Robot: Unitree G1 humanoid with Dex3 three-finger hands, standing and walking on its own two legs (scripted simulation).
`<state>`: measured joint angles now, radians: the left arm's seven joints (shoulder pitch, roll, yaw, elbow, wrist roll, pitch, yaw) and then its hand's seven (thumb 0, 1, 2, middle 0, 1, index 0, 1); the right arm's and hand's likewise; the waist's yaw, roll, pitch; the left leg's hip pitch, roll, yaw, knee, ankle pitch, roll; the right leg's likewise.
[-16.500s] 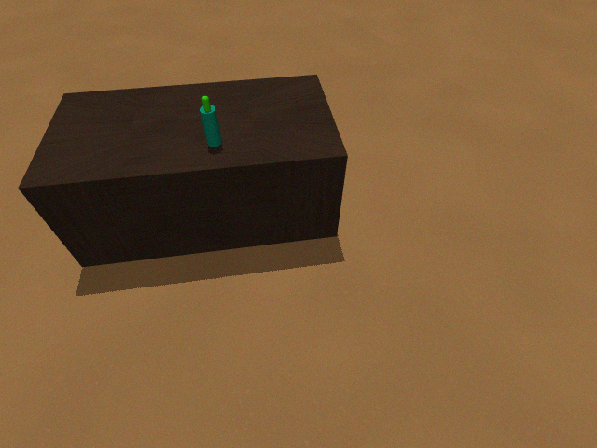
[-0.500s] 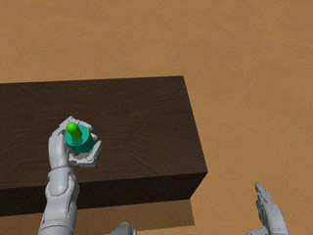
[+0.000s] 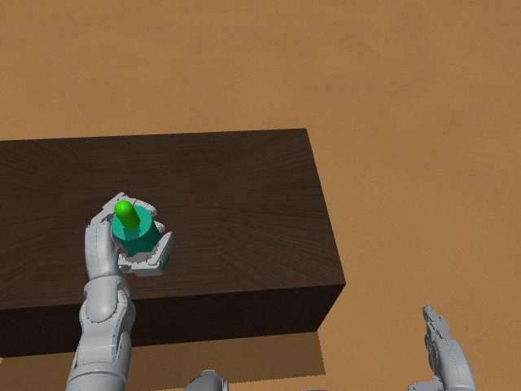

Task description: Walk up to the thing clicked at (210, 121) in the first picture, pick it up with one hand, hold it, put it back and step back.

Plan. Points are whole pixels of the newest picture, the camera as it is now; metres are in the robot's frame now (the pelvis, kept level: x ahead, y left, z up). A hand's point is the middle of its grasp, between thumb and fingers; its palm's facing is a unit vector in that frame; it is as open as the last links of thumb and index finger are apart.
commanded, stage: hold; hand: left
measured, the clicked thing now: (140, 236) +0.33 +0.18 +0.06
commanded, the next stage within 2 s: crouch in 1.90 s
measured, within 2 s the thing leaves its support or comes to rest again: neither
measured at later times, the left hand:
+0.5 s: hand (153, 238) +0.34 +0.17 +0.04, palm faces +0.22 -0.98 +0.02, open 7.6 cm
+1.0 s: hand (153, 235) +0.34 +0.17 +0.05, palm faces +0.22 -0.98 +0.00, open 7.6 cm
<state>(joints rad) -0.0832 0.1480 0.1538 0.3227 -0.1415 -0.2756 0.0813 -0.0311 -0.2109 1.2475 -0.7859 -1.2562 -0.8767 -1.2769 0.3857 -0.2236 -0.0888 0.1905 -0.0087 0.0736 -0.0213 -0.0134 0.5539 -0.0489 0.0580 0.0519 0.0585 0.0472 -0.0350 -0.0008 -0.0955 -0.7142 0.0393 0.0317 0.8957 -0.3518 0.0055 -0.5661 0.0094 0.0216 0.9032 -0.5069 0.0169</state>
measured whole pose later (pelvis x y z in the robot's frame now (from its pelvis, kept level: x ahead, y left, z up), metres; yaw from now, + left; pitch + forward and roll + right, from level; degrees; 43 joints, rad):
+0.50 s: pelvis +0.01 +0.00 +0.00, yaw +0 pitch +10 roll -1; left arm -0.08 0.14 0.15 0.35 -0.14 -0.29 0.08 -0.03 -0.21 1.25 -0.78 -1.26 -0.88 -1.28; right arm 0.37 -0.22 -0.09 0.25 -0.01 0.05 -0.02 -0.01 0.56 -0.05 0.06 0.05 0.06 0.05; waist -0.03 0.00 -0.09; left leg -0.71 0.04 0.03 0.88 -0.35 0.00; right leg -0.56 0.01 0.02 0.89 -0.50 0.01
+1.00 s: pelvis +0.01 +0.00 +0.00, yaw +0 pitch +11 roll -1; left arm -0.04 0.14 0.14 0.29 -0.14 -0.30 0.09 -0.03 -0.22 1.25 -0.79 -1.25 -0.88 -1.27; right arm 0.37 -0.23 -0.10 0.23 -0.01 0.07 -0.01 -0.01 0.56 -0.05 0.06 0.05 0.06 0.05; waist -0.03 0.00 -0.09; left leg -0.71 0.04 0.03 0.89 -0.37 0.00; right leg -0.56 0.01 0.02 0.89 -0.52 0.01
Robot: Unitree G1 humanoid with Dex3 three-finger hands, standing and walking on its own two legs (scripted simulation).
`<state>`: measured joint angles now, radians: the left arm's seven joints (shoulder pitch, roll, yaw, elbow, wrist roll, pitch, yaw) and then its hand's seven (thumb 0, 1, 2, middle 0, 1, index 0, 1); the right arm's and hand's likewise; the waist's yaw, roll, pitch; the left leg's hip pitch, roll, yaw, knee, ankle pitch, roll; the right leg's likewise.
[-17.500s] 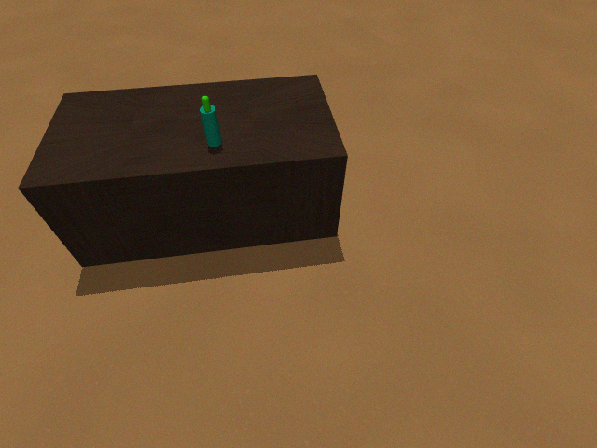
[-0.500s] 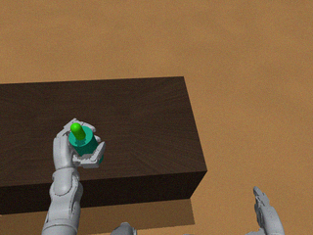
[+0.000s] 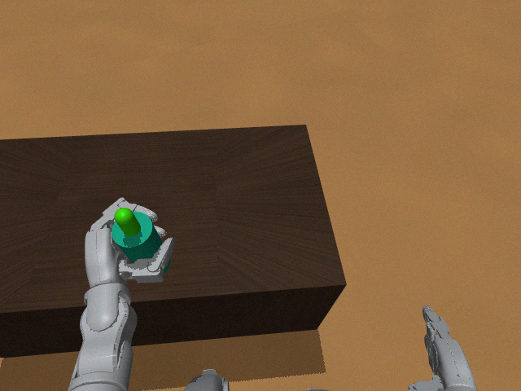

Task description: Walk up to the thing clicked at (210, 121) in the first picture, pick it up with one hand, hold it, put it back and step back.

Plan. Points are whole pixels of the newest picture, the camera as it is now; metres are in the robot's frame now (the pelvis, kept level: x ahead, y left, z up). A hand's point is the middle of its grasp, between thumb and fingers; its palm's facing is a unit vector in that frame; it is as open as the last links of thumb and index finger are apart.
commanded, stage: hold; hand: left
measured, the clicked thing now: (140, 242) +0.32 +0.18 +0.06
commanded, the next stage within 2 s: crouch in 0.90 s
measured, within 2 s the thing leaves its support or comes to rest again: neither
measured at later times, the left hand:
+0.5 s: hand (142, 236) +0.33 +0.18 +0.06, palm faces +0.23 -0.97 +0.01, open 7.6 cm
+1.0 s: hand (144, 231) +0.34 +0.18 +0.06, palm faces +0.23 -0.97 +0.02, open 7.6 cm
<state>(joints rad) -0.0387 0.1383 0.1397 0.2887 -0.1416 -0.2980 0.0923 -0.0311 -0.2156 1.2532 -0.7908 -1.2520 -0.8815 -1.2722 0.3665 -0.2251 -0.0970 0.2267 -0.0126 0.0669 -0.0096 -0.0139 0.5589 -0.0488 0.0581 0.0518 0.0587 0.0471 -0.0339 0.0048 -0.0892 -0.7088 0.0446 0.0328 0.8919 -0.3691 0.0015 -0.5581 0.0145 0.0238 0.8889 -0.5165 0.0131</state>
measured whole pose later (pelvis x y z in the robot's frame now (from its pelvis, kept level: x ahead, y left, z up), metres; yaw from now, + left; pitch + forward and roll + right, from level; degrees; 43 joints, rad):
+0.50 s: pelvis +0.00 +0.00 +0.00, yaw +0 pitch +10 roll -1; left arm -0.07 0.15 0.14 0.30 -0.15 -0.30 0.09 -0.03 -0.22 1.26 -0.79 -1.25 -0.88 -1.27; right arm 0.36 -0.23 -0.10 0.23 -0.01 0.07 -0.02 -0.01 0.56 -0.05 0.06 0.05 0.06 0.05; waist -0.03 0.00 -0.10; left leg -0.70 0.04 0.03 0.89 -0.36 0.01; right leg -0.55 0.01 0.02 0.88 -0.51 0.02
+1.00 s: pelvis +0.00 +0.00 +0.00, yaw +0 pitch +10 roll -1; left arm -0.13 0.15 0.16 0.38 -0.14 -0.30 0.09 -0.03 -0.22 1.26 -0.79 -1.25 -0.88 -1.27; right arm 0.35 -0.23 -0.10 0.25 0.00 0.07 -0.02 -0.01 0.56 -0.05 0.06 0.05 0.06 0.05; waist -0.04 0.00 -0.12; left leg -0.70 0.04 0.03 0.89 -0.36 0.00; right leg -0.55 0.01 0.02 0.89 -0.51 0.01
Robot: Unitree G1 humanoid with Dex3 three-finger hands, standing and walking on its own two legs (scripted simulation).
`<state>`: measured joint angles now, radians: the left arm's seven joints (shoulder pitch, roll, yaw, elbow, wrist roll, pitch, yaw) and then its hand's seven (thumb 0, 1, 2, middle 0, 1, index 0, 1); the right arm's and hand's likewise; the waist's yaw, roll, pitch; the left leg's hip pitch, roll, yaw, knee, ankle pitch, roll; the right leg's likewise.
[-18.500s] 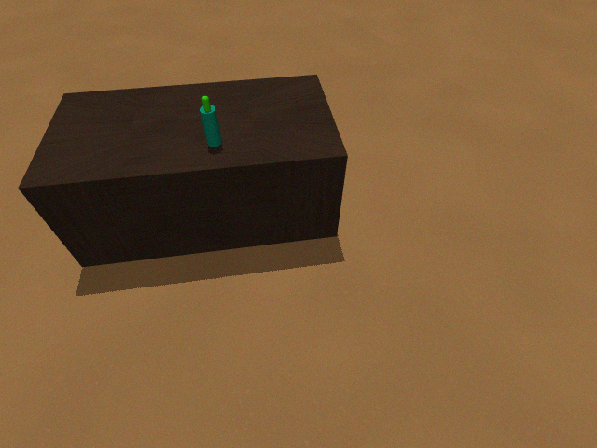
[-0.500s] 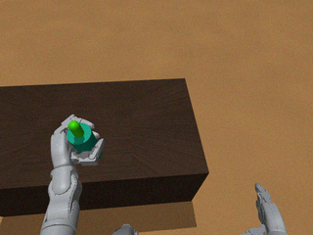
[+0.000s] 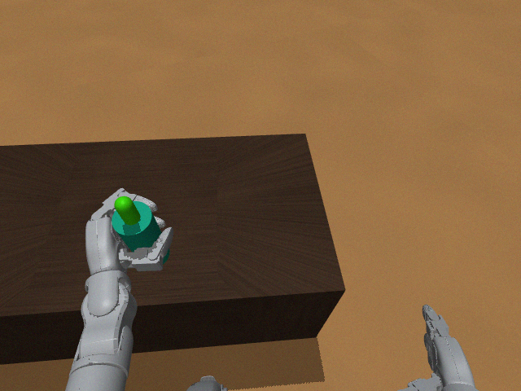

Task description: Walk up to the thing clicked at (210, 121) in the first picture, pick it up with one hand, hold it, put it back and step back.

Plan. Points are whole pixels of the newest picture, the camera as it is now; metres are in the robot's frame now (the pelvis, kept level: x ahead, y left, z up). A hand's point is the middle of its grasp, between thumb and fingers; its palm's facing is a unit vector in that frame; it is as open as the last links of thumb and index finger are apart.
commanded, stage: crouch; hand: left
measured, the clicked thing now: (140, 231) +0.34 +0.18 +0.07
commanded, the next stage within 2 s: lower in 1.18 s
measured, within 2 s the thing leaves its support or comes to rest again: neither
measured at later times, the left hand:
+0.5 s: hand (151, 230) +0.40 +0.20 -0.03, palm faces +0.25 -0.97 +0.00, open 7.6 cm
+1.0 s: hand (149, 227) +0.44 +0.22 -0.09, palm faces +0.26 -0.97 -0.01, open 7.6 cm
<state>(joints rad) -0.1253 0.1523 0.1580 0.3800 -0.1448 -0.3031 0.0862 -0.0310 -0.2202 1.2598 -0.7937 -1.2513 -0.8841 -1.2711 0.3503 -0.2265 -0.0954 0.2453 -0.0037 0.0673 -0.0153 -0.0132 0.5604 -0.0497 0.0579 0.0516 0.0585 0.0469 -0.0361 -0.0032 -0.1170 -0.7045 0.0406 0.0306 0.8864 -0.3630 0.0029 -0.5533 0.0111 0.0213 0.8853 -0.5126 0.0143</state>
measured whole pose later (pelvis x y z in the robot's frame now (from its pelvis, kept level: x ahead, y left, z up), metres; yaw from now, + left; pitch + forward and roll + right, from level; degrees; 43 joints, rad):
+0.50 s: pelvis -0.02 +0.00 -0.03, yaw +0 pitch +18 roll -2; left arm -0.46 0.31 0.33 0.89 -0.10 -0.53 0.05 -0.03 -0.22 1.27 -0.79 -1.25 -0.88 -1.27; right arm 0.38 -0.26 -0.08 0.05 -0.05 0.04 0.05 -0.01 0.57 -0.04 0.06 0.05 0.06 0.05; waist -0.15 -0.05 -0.10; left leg -0.98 0.06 0.00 1.06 -0.39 0.00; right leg -0.82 0.03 0.00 1.05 -0.55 0.01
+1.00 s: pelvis -0.02 +0.01 -0.07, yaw -2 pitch +25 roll -5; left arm -0.59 0.40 0.41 1.05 -0.06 -0.62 0.04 -0.03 -0.22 1.27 -0.80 -1.24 -0.89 -1.26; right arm 0.36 -0.25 -0.06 0.00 -0.07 0.05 0.09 -0.01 0.55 -0.05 0.06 0.05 0.06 0.05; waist -0.21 -0.02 -0.15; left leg -1.24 0.07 -0.03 1.25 -0.46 0.02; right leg -1.04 0.05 -0.03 1.20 -0.61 0.03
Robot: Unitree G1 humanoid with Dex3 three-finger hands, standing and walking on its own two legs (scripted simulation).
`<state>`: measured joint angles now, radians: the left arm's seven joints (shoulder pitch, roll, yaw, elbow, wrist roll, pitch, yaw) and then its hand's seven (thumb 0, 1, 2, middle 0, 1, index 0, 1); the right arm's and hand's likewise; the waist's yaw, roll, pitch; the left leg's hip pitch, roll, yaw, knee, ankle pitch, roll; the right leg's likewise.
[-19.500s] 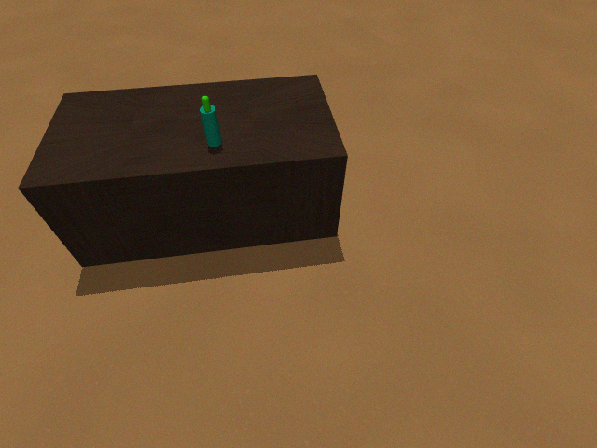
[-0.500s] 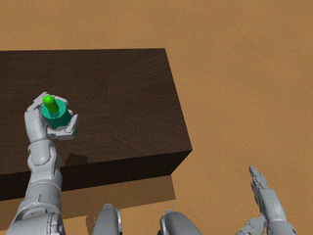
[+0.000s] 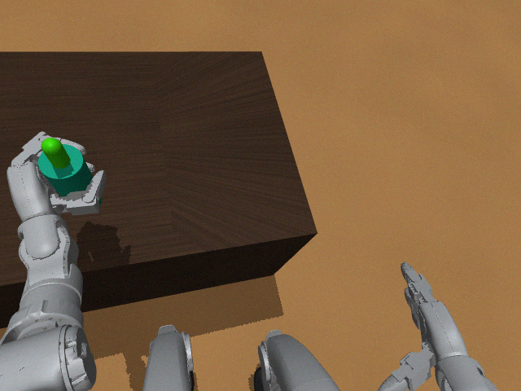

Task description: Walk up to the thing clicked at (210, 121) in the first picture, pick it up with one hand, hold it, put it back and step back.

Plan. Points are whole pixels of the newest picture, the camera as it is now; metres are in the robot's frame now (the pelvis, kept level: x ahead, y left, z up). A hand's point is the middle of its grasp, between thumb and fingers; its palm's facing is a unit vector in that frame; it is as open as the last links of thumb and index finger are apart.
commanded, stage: crouch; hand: left
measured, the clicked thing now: (70, 176) +0.45 +0.23 -0.01
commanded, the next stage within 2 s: lower in 0.18 s
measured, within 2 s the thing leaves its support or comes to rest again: rests again in 1.14 s
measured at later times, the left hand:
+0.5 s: hand (84, 177) +0.48 +0.23 -0.07, palm faces +0.29 -0.96 -0.02, open 7.6 cm
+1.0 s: hand (88, 186) +0.49 +0.24 -0.12, palm faces +0.29 -0.96 -0.02, open 7.6 cm
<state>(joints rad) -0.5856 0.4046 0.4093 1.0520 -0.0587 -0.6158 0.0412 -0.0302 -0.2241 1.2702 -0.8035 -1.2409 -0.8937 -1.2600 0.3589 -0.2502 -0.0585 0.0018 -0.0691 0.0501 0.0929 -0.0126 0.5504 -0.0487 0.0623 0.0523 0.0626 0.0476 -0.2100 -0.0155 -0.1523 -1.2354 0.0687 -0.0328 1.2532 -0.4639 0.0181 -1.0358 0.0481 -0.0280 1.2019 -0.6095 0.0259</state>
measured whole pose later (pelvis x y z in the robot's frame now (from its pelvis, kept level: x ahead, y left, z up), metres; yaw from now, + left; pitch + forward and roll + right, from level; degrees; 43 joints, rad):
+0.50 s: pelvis -0.01 -0.01 -0.03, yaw -1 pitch +29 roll -7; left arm -0.68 0.54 0.50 1.21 -0.03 -0.63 0.02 -0.03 -0.22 1.27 -0.80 -1.24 -0.89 -1.26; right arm 0.37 -0.27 -0.04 -0.11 -0.07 0.03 0.10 -0.01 0.54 -0.05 0.06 0.05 0.06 0.05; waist -0.28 -0.01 -0.17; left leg -1.39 0.08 -0.06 1.36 -0.49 0.01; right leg -1.19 0.07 -0.05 1.31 -0.64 0.02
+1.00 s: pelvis -0.01 +0.00 -0.06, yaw -3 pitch +33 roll -9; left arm -0.68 0.59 0.54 1.20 -0.01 -0.65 0.03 -0.03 -0.22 1.27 -0.80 -1.24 -0.89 -1.26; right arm 0.37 -0.29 -0.07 -0.18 -0.08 0.02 0.12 -0.01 0.53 -0.05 0.06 0.05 0.06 0.05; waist -0.33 -0.01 -0.18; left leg -1.55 0.08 -0.08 1.49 -0.52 0.02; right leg -1.33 0.07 -0.06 1.43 -0.68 0.03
